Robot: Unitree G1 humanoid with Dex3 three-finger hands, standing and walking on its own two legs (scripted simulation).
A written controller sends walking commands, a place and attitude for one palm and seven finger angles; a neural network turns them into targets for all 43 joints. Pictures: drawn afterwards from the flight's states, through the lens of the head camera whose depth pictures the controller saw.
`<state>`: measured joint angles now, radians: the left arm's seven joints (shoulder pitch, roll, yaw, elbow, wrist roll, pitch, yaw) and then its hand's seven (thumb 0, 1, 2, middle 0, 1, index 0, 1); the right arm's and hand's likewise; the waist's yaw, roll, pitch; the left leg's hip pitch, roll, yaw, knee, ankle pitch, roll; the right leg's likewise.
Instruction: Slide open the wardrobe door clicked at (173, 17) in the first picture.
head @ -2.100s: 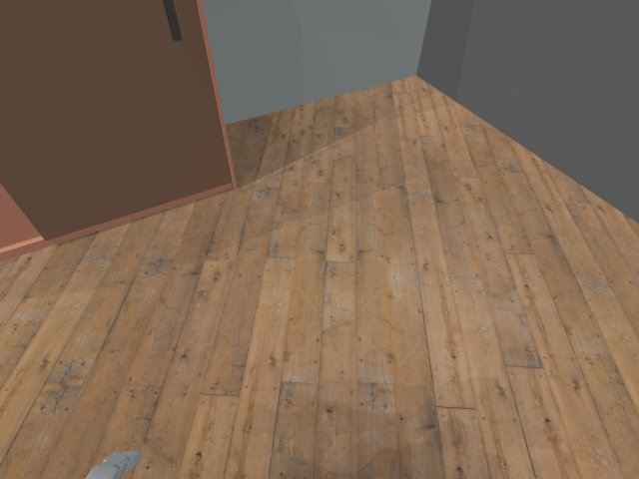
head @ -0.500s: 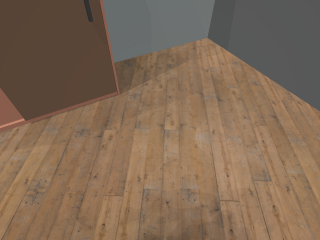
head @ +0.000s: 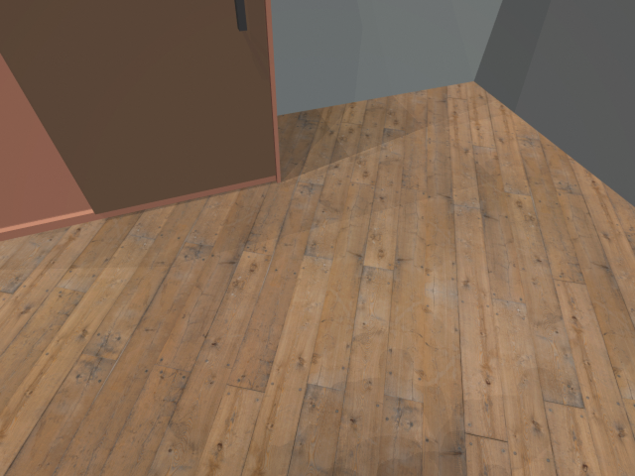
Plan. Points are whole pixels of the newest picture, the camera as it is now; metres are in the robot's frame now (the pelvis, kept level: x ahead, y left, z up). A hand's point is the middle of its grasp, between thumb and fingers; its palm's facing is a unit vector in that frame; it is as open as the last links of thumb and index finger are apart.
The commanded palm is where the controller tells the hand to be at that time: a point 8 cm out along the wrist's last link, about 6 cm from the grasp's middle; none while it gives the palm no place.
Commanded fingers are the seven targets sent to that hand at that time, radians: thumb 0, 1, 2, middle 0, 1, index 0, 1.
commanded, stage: walk to a spot facing it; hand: right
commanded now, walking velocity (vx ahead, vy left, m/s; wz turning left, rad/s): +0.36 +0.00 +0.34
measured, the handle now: out of the picture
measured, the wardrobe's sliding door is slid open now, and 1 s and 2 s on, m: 0.00 0.00 0.00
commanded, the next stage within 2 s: take the last steps up to it in 1.28 s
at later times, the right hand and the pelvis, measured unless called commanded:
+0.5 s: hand out of the picture +0.14 -0.18 -0.18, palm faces -0.01 +0.99 -0.15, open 7.4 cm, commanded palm none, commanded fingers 0.00 -0.90 -0.90 0.20 0.30 0.20 0.30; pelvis +0.21 -0.02 -0.01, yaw +6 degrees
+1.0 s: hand (415, 270) +0.53 -0.17 -0.16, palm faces -0.31 +0.94 -0.14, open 7.4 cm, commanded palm none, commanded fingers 0.00 -0.90 -0.90 0.20 0.30 0.20 0.30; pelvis +0.41 -0.03 +0.01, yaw +19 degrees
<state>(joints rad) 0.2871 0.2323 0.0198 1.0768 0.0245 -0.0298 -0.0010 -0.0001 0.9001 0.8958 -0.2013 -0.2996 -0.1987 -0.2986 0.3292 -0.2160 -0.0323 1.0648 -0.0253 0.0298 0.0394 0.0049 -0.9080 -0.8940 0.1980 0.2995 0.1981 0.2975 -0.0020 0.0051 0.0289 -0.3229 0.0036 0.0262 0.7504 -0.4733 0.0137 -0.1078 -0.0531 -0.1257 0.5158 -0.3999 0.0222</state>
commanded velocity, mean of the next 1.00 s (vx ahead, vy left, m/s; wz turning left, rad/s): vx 0.36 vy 0.00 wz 0.34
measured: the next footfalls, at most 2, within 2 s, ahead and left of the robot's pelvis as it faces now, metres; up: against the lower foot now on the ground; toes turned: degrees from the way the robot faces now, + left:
right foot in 0.50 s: +0.38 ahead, -0.10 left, +0.00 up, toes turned -2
left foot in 1.18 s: +0.57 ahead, +0.15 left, +0.00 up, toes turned +33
